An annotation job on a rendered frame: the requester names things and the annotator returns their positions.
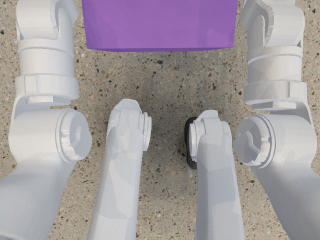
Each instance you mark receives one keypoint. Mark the robot right shin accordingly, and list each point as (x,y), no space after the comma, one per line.
(214,114)

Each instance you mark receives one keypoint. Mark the robot right upper arm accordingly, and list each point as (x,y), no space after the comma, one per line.
(279,149)

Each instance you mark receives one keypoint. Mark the robot left thigh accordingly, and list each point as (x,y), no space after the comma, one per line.
(115,210)

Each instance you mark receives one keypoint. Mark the robot left upper arm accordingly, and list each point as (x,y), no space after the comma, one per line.
(46,145)

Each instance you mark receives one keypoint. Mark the robot right forearm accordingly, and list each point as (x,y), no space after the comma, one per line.
(275,31)

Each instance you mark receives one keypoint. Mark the robot left forearm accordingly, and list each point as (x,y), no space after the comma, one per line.
(45,44)

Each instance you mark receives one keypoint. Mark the carton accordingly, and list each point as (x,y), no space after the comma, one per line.
(159,25)

